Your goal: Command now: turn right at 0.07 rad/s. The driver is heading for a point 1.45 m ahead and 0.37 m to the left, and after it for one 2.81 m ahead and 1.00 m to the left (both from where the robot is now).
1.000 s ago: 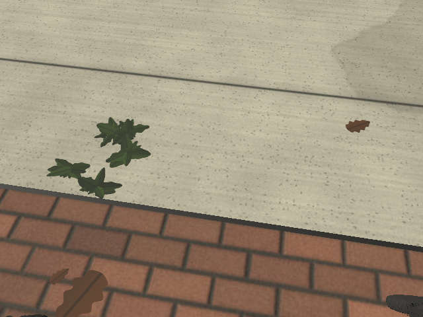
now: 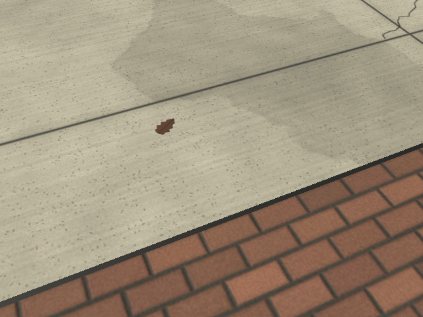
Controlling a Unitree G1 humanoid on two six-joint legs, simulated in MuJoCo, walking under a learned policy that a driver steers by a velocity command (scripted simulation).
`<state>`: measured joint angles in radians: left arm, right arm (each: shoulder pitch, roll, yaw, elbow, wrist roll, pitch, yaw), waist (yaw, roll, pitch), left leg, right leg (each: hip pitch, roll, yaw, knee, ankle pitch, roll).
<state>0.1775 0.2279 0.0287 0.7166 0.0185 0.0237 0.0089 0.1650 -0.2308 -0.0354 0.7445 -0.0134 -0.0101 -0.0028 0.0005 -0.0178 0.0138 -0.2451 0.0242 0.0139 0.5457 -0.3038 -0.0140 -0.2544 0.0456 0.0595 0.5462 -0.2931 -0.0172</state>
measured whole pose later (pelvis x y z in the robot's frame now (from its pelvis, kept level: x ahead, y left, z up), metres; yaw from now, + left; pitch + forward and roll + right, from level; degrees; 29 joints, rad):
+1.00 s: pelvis +0.03 +0.01 +0.01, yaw +0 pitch +1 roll -1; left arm 0.21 0.24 0.07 1.02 -0.03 -0.06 0.01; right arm 0.33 -0.26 -0.05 1.00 0.02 -0.06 -0.03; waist -0.02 0.03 -0.02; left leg -0.11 0.01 0.01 0.35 -0.26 0.03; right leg -0.41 -0.05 -0.03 0.88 -0.36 -0.03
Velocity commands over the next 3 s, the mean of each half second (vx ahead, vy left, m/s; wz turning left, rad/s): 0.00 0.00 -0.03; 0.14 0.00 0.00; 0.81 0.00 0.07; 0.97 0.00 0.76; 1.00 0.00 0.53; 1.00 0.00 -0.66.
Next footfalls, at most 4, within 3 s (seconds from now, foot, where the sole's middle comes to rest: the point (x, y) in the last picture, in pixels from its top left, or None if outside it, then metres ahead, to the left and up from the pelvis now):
1.14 right None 0.14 -0.14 -0.77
1.62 left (205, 297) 0.57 0.04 -0.77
2.06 right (206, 178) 1.06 0.04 -0.77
2.50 left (103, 146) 1.22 0.48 -0.77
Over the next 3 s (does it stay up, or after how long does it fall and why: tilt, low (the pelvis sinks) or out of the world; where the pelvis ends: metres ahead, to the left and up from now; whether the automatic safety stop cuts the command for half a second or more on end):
stays up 1.53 0.57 -0.04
